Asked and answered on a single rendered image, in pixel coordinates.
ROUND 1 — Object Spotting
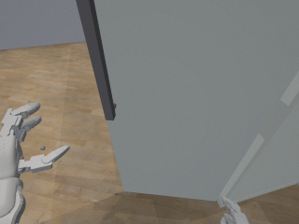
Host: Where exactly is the handle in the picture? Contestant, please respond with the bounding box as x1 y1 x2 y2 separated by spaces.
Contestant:
76 0 117 121

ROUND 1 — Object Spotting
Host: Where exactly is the right robot hand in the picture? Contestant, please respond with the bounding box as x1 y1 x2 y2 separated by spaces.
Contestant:
221 197 250 224

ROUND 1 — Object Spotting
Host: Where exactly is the fridge door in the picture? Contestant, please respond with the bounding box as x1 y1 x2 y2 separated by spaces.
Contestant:
93 0 299 202

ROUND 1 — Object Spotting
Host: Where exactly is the robot left forearm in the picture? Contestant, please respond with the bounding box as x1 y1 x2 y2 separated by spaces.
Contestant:
0 177 26 224

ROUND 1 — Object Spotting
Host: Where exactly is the left robot hand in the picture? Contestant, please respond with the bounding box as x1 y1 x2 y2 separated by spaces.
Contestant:
0 102 70 179

